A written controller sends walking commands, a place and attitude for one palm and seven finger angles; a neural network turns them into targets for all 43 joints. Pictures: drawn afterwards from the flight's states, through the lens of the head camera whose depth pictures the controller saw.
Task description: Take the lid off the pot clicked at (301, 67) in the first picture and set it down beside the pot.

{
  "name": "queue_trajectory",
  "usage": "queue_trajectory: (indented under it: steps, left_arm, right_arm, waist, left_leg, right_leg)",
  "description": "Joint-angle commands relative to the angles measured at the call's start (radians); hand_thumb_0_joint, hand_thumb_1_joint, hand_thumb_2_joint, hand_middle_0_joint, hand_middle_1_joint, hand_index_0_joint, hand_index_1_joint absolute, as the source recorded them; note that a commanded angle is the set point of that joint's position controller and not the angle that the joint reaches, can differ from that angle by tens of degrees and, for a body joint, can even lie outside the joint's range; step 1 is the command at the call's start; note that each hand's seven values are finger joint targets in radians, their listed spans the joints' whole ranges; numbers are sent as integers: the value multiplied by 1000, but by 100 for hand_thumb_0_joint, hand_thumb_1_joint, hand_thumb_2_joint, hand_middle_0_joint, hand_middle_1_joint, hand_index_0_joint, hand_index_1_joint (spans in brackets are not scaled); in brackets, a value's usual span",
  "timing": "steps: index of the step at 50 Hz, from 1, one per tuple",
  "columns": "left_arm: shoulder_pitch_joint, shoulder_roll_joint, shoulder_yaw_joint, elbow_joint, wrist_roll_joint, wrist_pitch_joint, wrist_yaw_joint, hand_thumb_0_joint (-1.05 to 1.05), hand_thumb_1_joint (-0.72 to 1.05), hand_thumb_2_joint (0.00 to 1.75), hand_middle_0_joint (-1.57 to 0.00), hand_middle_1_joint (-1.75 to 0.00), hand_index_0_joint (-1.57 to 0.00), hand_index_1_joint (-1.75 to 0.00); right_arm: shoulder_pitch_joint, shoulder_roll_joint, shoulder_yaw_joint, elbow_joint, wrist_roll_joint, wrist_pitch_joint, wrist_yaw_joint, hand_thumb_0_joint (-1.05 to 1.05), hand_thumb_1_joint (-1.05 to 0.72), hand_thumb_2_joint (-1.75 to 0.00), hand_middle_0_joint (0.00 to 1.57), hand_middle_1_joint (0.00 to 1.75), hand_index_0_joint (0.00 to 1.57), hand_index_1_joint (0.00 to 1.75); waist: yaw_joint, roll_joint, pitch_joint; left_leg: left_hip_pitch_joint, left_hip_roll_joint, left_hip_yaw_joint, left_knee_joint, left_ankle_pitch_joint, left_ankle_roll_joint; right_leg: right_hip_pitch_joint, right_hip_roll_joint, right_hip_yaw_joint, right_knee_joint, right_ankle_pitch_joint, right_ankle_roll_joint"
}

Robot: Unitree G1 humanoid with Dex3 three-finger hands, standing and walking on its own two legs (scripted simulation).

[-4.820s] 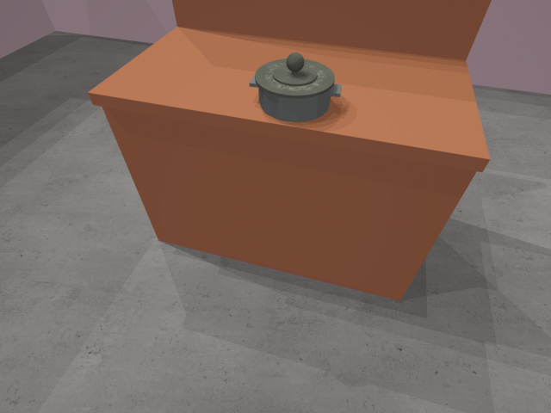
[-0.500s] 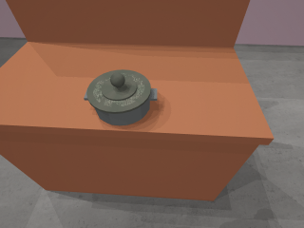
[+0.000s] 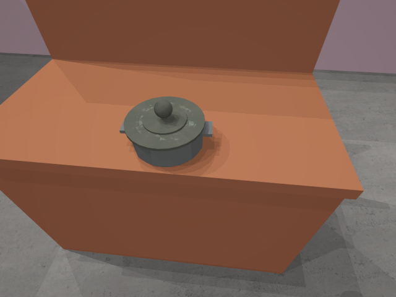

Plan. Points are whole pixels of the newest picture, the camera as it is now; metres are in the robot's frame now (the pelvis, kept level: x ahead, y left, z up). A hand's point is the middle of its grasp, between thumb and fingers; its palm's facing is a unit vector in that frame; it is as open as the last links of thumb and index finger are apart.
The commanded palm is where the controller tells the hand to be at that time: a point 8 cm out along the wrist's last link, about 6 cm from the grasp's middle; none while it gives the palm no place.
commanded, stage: lift the closed hand beside the body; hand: left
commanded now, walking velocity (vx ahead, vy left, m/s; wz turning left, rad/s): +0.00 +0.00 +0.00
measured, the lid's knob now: (163, 108) +0.52 +0.13 +0.11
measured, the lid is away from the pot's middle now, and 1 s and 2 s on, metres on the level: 0.00 0.00 0.00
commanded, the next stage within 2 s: raise the hand higher, near the body in 0.52 s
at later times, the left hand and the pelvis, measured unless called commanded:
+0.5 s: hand (90, 286) +0.14 +0.20 +0.01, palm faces +0.35 -0.88 -0.32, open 3.1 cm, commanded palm +0.10 +0.24 +0.04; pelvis +0.03 -0.03 +0.00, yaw +3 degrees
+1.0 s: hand (75, 250) +0.18 +0.22 +0.07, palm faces +0.32 -0.83 -0.45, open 3.1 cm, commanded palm +0.13 +0.25 +0.11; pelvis +0.05 -0.02 +0.00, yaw +2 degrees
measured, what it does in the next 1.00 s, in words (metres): shifts its weight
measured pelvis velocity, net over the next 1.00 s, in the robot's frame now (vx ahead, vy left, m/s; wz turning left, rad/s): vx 0.05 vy -0.02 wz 0.03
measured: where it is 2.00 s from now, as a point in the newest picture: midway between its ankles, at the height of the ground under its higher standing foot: outside the picture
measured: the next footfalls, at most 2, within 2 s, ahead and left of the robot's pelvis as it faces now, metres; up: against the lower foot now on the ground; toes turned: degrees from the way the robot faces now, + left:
none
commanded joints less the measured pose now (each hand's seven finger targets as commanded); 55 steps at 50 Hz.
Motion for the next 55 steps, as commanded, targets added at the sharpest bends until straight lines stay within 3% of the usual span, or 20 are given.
queue_trajectory:
  steps: [1, 2, 3, 4, 5, 7, 9, 10, 14, 15, 20, 22, 28, 29, 33, 39, 42, 47, 49, 55]
  left_arm:
    - [80, 10, -3, -247, 15, -34, 45, 0, 90, 90, -46, -59, -46, -59]
    - [137, 42, 47, -219, 20, -47, 33, 0, 90, 90, -51, -64, -51, -64]
    - [182, 74, 97, -251, 17, -66, 21, 0, 90, 90, -55, -68, -55, -68]
    - [252, 111, 150, -290, 6, -84, 15, 0, 90, 90, -60, -73, -60, -73]
    - [258, 94, 127, -411, 1, -103, 1, 0, 90, 90, -64, -78, -64, -78]
    - [197, 103, 119, -593, -3, -132, -9, 0, 90, 90, -73, -88, -73, -88]
    - [162, 131, 152, -608, -4, -141, -7, 0, 90, 90, -82, -97, -82, -97]
    - [157, 100, 132, -605, -6, -145, -12, 0, 90, 90, -86, -102, -86, -102]
    - [135, 155, 189, -796, -13, -168, -17, 0, 90, 90, -104, -121, -104, -121]
    - [121, 128, 160, -819, -14, -167, -19, 0, 90, 90, -108, -126, -108, -126]
    - [140, 145, 187, -886, -13, -154, -21, 0, 90, 90, -130, -150, -130, -150]
    - [159, 157, 205, -904, -12, -148, -23, 0, 90, 90, -130, -150, -130, -150]
    - [230, 198, 263, -981, -7, -136, -25, 0, 90, 90, -130, -150, -130, -150]
    - [285, 222, 305, -952, -4, -127, -23, 0, 90, 90, -130, -150, -130, -150]
    - [310, 200, 275, -999, 0, -137, -33, 0, 90, 90, -130, -150, -130, -150]
    - [366, 250, 339, -1044, 5, -155, -26, 0, 90, 90, -130, -150, -130, -150]
    - [322, 245, 333, -1062, 3, -168, -26, 0, 90, 90, -130, -150, -130, -150]
    - [312, 250, 339, -1118, 1, -180, -22, 0, 90, 90, -130, -150, -130, -150]
    - [310, 269, 370, -1108, -1, -176, -20, 0, 90, 90, -130, -150, -130, -150]
    - [266, 247, 349, -1168, -3, -188, -26, 0, 90, 90, -130, -150, -130, -150]
  right_arm:
    - [-253, -166, -46, -293, -4, -167, 5, 0, -90, -90, 20, 30, 20, 30]
    - [-262, -171, -62, -321, -7, -157, 12, 0, -90, -90, 20, 30, 20, 30]
    - [-275, -170, -71, -352, -7, -147, 18, 0, -90, -90, 20, 30, 20, 30]
    - [-295, -167, -83, -385, -1, -144, 22, 0, -90, -90, 20, 30, 20, 30]
    - [-297, -159, -75, -431, -1, -146, 28, 0, -90, -90, 20, 30, 20, 30]
    - [-308, -148, -68, -493, -2, -149, 26, 0, -90, -90, 20, 30, 20, 30]
    - [-297, -148, -71, -518, -6, -138, 18, 0, -90, -90, 20, 30, 20, 30]
    - [-292, -146, -68, -528, -10, -131, 14, 0, -90, -90, 20, 30, 20, 30]
    - [-273, -147, -66, -566, -25, -122, -2, 0, -90, -90, 20, 30, 20, 30]
    - [-278, -144, -60, -572, -30, -120, -8, 0, -90, -90, 20, 30, 20, 30]
    - [-278, -142, -52, -575, -40, -110, -26, 0, -90, -90, 20, 30, 20, 30]
    - [-282, -140, -51, -570, -42, -107, -32, 0, -90, -90, 20, 30, 20, 30]
    - [-310, -127, -47, -556, -46, -102, -36, 0, -90, -90, 20, 30, 20, 30]
    - [-331, -120, -52, -544, -44, -100, -35, 0, -90, -90, 20, 30, 20, 30]
    - [-337, -116, -52, -543, -41, -102, -37, 0, -90, -90, 20, 30, 20, 30]
    - [-344, -111, -62, -527, -38, -109, -40, 0, -90, -90, 20, 30, 20, 30]
    - [-337, -116, -64, -531, -35, -106, -46, 0, -90, -90, 20, 30, 20, 30]
    - [-325, -117, -64, -534, -35, -108, -47, 0, -90, -90, 20, 30, 20, 30]
    - [-331, -116, -67, -529, -36, -102, -45, 0, -90, -90, 20, 30, 20, 30]
    - [-323, -112, -54, -548, -39, -94, -39, 0, -90, -90, 20, 30, 20, 30]
  waist:
    - [19, -28, 134]
    - [28, -133, 150]
    - [45, -172, 146]
    - [65, -146, 118]
    - [67, -99, 88]
    - [51, -9, 63]
    - [22, -32, 106]
    - [15, -50, 123]
    - [16, 59, -7]
    - [9, 44, 3]
    - [16, 52, -46]
    - [25, 14, -61]
    - [50, 6, -97]
    - [62, 8, -76]
    - [59, -4, -70]
    - [72, 11, -79]
    - [61, -22, -60]
    - [63, 33, -74]
    - [65, 12, -60]
    - [57, 36, -62]
  left_leg:
    - [-84, 41, -179, -213, -266, -40]
    - [-101, 35, -159, -193, -231, -37]
    - [-102, 27, -137, -176, -199, -35]
    - [-89, 26, -114, -166, -173, -38]
    - [-75, 16, -105, -164, -163, -39]
    - [-35, 12, -90, -155, -161, -35]
    - [-40, 9, -80, -126, -163, -30]
    - [-42, 3, -75, -112, -154, -26]
    - [36, -2, -58, -74, -59, -18]
    - [33, -4, -61, -71, -47, -15]
    - [71, -3, -58, -49, 43, -8]
    - [81, 0, -61, -50, 84, -4]
    - [106, 9, -71, -53, 194, -3]
    - [99, 12, -67, -47, 211, -4]
    - [105, 14, -67, -54, 214, -1]
    - [120, 16, -66, -50, 245, -1]
    - [122, 17, -63, -55, 226, 0]
    - [150, 17, -61, -55, 244, 1]
    - [142, 18, -61, -53, 239, -1]
    - [146, 20, -66, -62, 245, -4]
  right_leg:
    - [-36, 29, -38, -121, -128, -34]
    - [-40, 31, -40, -137, -157, -33]
    - [-35, 30, -33, -145, -181, -34]
    - [-9, 22, -29, -156, -186, -36]
    - [13, 22, -19, -147, -175, -38]
    - [14, 22, -1, -144, -149, -37]
    - [-31, 27, -3, -169, -156, -30]
    - [-53, 29, 0, -181, -163, -27]
    - [-20, 30, 1, -173, -70, -26]
    - [-28, 32, 0, -175, -57, -23]
    - [0, 31, -10, -165, 41, -19]
    - [21, 30, -14, -153, 85, -17]
    - [78, 24, -26, -134, 186, -15]
    - [78, 26, -27, -136, 203, -15]
    - [71, 23, -31, -140, 196, -8]
    - [79, 23, -31, -138, 219, -10]
    - [61, 21, -32, -147, 202, -6]
    - [64, 21, -29, -147, 212, -9]
    - [63, 26, -27, -150, 216, -10]
    - [69, 24, -34, -145, 213, -12]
